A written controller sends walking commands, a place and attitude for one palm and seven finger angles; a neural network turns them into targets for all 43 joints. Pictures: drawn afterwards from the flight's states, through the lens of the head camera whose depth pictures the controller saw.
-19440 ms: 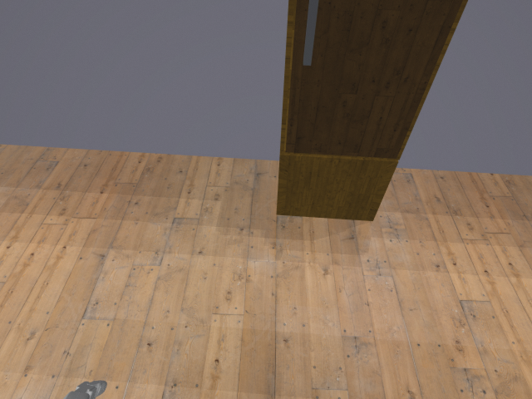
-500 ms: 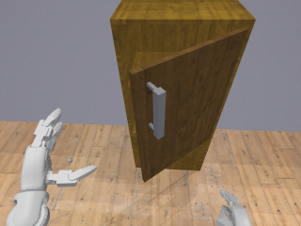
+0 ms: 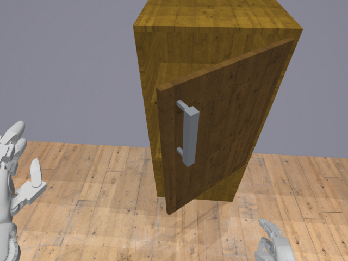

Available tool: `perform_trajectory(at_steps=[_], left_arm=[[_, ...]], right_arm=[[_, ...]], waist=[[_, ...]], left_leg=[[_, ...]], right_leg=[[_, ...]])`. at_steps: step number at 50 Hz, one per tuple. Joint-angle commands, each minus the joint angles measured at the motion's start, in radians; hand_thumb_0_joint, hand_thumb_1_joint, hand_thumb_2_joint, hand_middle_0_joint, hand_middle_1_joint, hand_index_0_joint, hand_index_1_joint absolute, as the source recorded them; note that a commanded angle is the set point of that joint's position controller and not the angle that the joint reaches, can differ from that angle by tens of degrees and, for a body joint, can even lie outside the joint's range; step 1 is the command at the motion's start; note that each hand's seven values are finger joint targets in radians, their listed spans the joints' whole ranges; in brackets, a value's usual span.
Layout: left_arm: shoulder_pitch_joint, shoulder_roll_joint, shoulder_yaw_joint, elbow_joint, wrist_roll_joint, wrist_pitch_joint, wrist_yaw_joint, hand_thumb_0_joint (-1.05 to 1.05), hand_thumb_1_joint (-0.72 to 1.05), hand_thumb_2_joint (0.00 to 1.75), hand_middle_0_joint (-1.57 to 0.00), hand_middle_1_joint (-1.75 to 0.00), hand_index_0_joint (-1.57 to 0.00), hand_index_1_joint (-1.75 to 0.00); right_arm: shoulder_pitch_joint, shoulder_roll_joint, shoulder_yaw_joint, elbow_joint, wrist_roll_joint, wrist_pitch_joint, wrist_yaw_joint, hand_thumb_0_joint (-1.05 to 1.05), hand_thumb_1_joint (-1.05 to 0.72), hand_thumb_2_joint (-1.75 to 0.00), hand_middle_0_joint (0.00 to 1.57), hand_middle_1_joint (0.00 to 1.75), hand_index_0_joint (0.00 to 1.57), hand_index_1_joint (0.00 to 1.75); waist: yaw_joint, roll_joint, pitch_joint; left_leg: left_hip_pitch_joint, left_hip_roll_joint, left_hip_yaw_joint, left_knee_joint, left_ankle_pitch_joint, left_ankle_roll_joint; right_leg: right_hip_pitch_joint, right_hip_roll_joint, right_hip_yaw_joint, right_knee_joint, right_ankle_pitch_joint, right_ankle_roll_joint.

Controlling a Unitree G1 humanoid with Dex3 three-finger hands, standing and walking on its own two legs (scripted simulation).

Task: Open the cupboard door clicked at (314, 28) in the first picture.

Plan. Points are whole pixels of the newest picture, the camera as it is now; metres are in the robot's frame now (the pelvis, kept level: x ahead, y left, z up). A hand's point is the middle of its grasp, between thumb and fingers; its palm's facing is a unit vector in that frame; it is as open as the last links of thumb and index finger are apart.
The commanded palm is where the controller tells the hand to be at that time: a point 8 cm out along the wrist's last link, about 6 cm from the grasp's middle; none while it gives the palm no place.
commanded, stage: draw the hand back to the body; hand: left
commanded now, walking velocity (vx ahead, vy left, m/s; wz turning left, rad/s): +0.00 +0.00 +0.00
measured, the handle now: (184, 134) +0.37 +0.03 +0.11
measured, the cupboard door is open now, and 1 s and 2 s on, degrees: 38 38 38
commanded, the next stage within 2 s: step back with the hand held close in 0.24 s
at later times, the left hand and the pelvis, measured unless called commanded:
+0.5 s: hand (44, 185) +0.19 +0.26 +0.15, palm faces +0.43 -0.79 -0.44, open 7.4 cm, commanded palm +0.13 +0.29 +0.17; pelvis -0.01 -0.01 +0.00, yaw -1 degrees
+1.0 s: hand (3, 234) +0.11 +0.28 +0.15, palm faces +0.45 -0.75 -0.48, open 7.4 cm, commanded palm +0.05 +0.31 +0.17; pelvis -0.10 +0.01 -0.03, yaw -1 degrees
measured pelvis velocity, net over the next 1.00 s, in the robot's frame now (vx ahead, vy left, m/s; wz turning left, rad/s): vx -0.10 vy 0.01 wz -0.01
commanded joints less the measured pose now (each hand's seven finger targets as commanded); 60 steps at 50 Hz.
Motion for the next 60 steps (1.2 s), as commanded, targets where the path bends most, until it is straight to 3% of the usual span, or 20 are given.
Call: perform_trajectory(at_steps=[1, 4, 13, 17, 18, 19, 20, 22, 23, 27, 28, 31, 33, 38, 43, 47, 50, 53, 57, 60], left_arm=[[-0.090, 0.165, 0.082, -0.207, 0.001, -0.064, 0.011, 0.00, 0.90, 0.90, -0.20, -0.30, -0.20, -0.30], [-0.101, 0.185, 0.100, -0.232, 0.004, -0.067, 0.016, 0.00, 0.90, 0.90, -0.20, -0.30, -0.20, -0.30], [-0.066, 0.187, 0.111, -0.190, -0.003, -0.062, 0.013, 0.00, 0.90, 0.90, -0.20, -0.30, -0.20, -0.30], [-0.083, 0.178, 0.100, -0.210, -0.003, -0.067, 0.011, 0.00, 0.90, 0.90, -0.20, -0.30, -0.20, -0.30], [-0.127, 0.220, 0.127, -0.243, 0.000, -0.071, 0.017, 0.00, 0.90, 0.90, -0.20, -0.30, -0.20, -0.30], [-0.169, 0.328, 0.242, -0.274, -0.006, -0.106, 0.015, 0.00, 0.90, 0.90, -0.20, -0.30, -0.20, -0.30], [-0.057, 0.237, 0.176, -0.193, -0.005, -0.106, 0.000, 0.00, 0.90, 0.90, -0.20, -0.30, -0.20, -0.30], [0.000, 0.197, 0.132, -0.216, 0.001, -0.114, -0.007, 0.00, 0.90, 0.90, -0.20, -0.30, -0.20, -0.30], [-0.002, 0.216, 0.145, -0.246, 0.003, -0.124, -0.003, 0.00, 0.90, 0.90, -0.20, -0.30, -0.20, -0.30], [0.081, 0.233, 0.174, -0.255, 0.001, -0.123, 0.011, 0.00, 0.90, 0.90, -0.20, -0.30, -0.20, -0.30], [0.094, 0.251, 0.190, -0.253, 0.001, -0.123, 0.016, 0.00, 0.90, 0.90, -0.20, -0.30, -0.20, -0.30], [0.112, 0.254, 0.199, -0.280, -0.001, -0.121, 0.022, 0.00, 0.90, 0.90, -0.20, -0.30, -0.20, -0.30], [0.115, 0.280, 0.224, -0.301, 0.001, -0.122, 0.031, 0.00, 0.90, 0.90, -0.20, -0.30, -0.20, -0.30], [0.130, 0.276, 0.231, -0.326, 0.007, -0.133, 0.044, 0.00, 0.90, 0.90, -0.20, -0.30, -0.20, -0.30], [0.105, 0.261, 0.240, -0.319, 0.026, -0.160, 0.053, 0.00, 0.90, 0.90, -0.20, -0.30, -0.20, -0.30], [0.036, 0.231, 0.217, -0.316, 0.044, -0.181, 0.053, 0.00, 0.90, 0.90, -0.20, -0.30, -0.20, -0.30], [-0.014, 0.235, 0.217, -0.318, 0.051, -0.196, 0.056, 0.00, 0.90, 0.90, -0.20, -0.30, -0.20, -0.30], [-0.030, 0.271, 0.244, -0.344, 0.049, -0.213, 0.061, 0.00, 0.90, 0.90, -0.20, -0.30, -0.20, -0.30], [0.002, 0.250, 0.234, -0.330, 0.036, -0.224, 0.063, 0.00, 0.90, 0.90, -0.20, -0.30, -0.20, -0.30], [0.007, 0.254, 0.243, -0.338, 0.034, -0.236, 0.063, 0.00, 0.90, 0.90, -0.20, -0.30, -0.20, -0.30]], right_arm=[[-0.117, -0.105, -0.041, -0.161, -0.001, -0.054, -0.007, 0.00, -0.90, -0.90, 0.20, 0.30, 0.20, 0.30], [-0.122, -0.099, -0.038, -0.160, -0.003, -0.058, -0.009, 0.00, -0.90, -0.90, 0.20, 0.30, 0.20, 0.30], [-0.122, -0.100, -0.042, -0.158, 0.000, -0.055, -0.010, 0.00, -0.90, -0.90, 0.20, 0.30, 0.20, 0.30], [-0.123, -0.099, -0.044, -0.161, 0.001, -0.055, -0.009, 0.00, -0.90, -0.90, 0.20, 0.30, 0.20, 0.30], [-0.129, -0.102, -0.043, -0.160, 0.002, -0.058, -0.011, 0.00, -0.90, -0.90, 0.20, 0.30, 0.20, 0.30], [-0.118, -0.135, -0.046, -0.194, 0.011, -0.039, -0.008, 0.00, -0.90, -0.90, 0.20, 0.30, 0.20, 0.30], [-0.111, -0.114, -0.046, -0.183, 0.010, -0.023, -0.007, 0.00, -0.90, -0.90, 0.20, 0.30, 0.20, 0.30], [-0.106, -0.123, -0.049, -0.201, 0.008, -0.010, -0.001, 0.00, -0.90, -0.90, 0.20, 0.30, 0.20, 0.30], [-0.114, -0.127, -0.053, -0.203, 0.007, -0.007, -0.005, 0.00, -0.90, -0.90, 0.20, 0.30, 0.20, 0.30], [-0.092, -0.127, -0.066, -0.228, 0.014, 0.013, -0.008, 0.00, -0.90, -0.90, 0.20, 0.30, 0.20, 0.30], [-0.104, -0.128, -0.069, -0.225, 0.015, 0.019, -0.013, 0.00, -0.90, -0.90, 0.20, 0.30, 0.20, 0.30], [-0.093, -0.122, -0.074, -0.244, 0.021, 0.033, -0.014, 0.00, -0.90, -0.90, 0.20, 0.30, 0.20, 0.30], [-0.097, -0.126, -0.079, -0.244, 0.019, 0.037, -0.018, 0.00, -0.90, -0.90, 0.20, 0.30, 0.20, 0.30], [-0.093, -0.129, -0.078, -0.251, 0.019, 0.027, -0.019, 0.00, -0.90, -0.90, 0.20, 0.30, 0.20, 0.30], [-0.075, -0.139, -0.076, -0.255, 0.017, -0.003, -0.022, 0.00, -0.90, -0.90, 0.20, 0.30, 0.20, 0.30], [-0.048, -0.142, -0.074, -0.256, 0.019, -0.034, -0.020, 0.00, -0.90, -0.90, 0.20, 0.30, 0.20, 0.30], [-0.036, -0.139, -0.075, -0.246, 0.014, -0.053, -0.021, 0.00, -0.90, -0.90, 0.20, 0.30, 0.20, 0.30], [-0.033, -0.136, -0.076, -0.230, 0.005, -0.070, -0.023, 0.00, -0.90, -0.90, 0.20, 0.30, 0.20, 0.30], [-0.020, -0.121, -0.072, -0.217, 0.004, -0.073, -0.015, 0.00, -0.90, -0.90, 0.20, 0.30, 0.20, 0.30], [-0.028, -0.127, -0.075, -0.216, 0.006, -0.075, -0.013, 0.00, -0.90, -0.90, 0.20, 0.30, 0.20, 0.30]], waist=[[-0.008, 0.004, -0.087], [-0.004, 0.050, -0.100], [-0.005, -0.006, -0.076], [-0.008, 0.017, -0.091], [-0.006, 0.028, -0.095], [-0.049, 0.003, -0.006], [-0.052, -0.052, -0.021], [-0.054, -0.051, -0.076], [-0.053, 0.007, -0.101], [-0.052, -0.034, -0.195], [-0.051, -0.004, -0.194], [-0.056, -0.050, -0.215], [-0.055, -0.033, -0.218], [-0.055, 0.006, -0.179], [-0.057, 0.067, -0.114], [-0.070, 0.041, -0.070], [-0.075, 0.005, -0.049], [-0.075, 0.000, -0.049], [-0.079, -0.050, -0.083], [-0.081, -0.007, -0.091]], left_leg=[[-0.032, 0.015, -0.033, -0.070, 0.281, -0.019], [-0.028, 0.012, -0.032, -0.068, 0.282, -0.022], [-0.033, 0.014, -0.023, -0.064, 0.247, -0.018], [-0.031, 0.011, -0.020, -0.066, 0.232, -0.015], [-0.027, 0.011, -0.024, -0.062, 0.225, -0.016], [-0.121, 0.026, -0.029, -0.034, 0.138, 0.008], [-0.117, 0.024, -0.040, -0.014, 0.122, 0.009], [-0.109, 0.025, -0.027, 0.007, 0.156, 0.007], [-0.107, 0.030, -0.028, 0.006, 0.195, 0.006], [-0.106, 0.055, -0.025, 0.026, 0.340, 0.001], [-0.113, 0.056, -0.029, 0.031, 0.359, 0.002], [-0.144, 0.064, -0.030, 0.045, 0.358, 0.000], [-0.168, 0.064, -0.033, 0.051, 0.336, -0.001], [-0.298, 0.080, -0.066, 0.020, 0.127, 0.017], [-0.587, 0.134, -0.130, -0.085, -0.253, 0.060], [-0.712, 0.135, -0.136, -0.055, -0.447, 0.073], [-0.702, 0.114, -0.135, -0.005, -0.498, 0.064], [-0.616, 0.078, -0.126, 0.047, -0.453, 0.046], [-0.550, 0.052, -0.116, 0.091, -0.406, 0.028], [-0.597, 0.071, -0.153, 0.051, -0.430, 0.037]], right_leg=[[0.027, 0.031, 0.007, -0.031, 0.169, -0.026], [0.036, 0.026, 0.009, -0.030, 0.173, -0.028], [0.022, 0.030, 0.012, -0.046, 0.162, -0.026], [0.024, 0.027, 0.017, -0.046, 0.150, -0.024], [0.027, 0.028, 0.019, -0.048, 0.147, -0.027], [-0.090, -0.011, 0.101, -0.087, 0.194, -0.022], [-0.100, -0.033, 0.100, -0.085, 0.190, -0.022], [-0.100, -0.044, 0.101, -0.064, 0.219, -0.021], [-0.088, -0.047, 0.090, -0.040, 0.260, -0.021], [-0.053, -0.040, 0.069, 0.045, 0.380, -0.008], [-0.054, -0.047, 0.071, 0.054, 0.409, -0.010], [-0.047, -0.047, 0.077, 0.089, 0.432, -0.008], [-0.050, -0.053, 0.084, 0.103, 0.427, -0.011], [-0.071, -0.040, 0.098, 0.128, 0.237, -0.007], [0.038, 0.002, 0.086, 0.266, 0.101, 0.005], [0.027, -0.001, 0.119, 0.306, 0.000, 0.004], [-0.057, -0.013, 0.159, 0.252, -0.138, -0.006], [-0.163, -0.031, 0.203, 0.182, -0.175, -0.023], [-0.227, -0.051, 0.225, 0.134, -0.220, -0.033], [-0.196, -0.033, 0.210, 0.187, -0.193, -0.028]])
